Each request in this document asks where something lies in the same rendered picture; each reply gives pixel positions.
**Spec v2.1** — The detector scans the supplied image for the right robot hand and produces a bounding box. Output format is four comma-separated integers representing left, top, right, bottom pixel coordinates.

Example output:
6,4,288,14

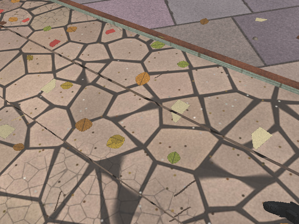
263,201,299,224

